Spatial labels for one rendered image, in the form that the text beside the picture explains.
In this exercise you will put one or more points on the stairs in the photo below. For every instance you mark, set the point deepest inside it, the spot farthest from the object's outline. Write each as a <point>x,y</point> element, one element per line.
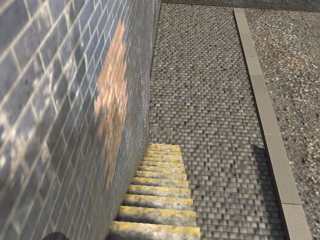
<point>158,205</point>

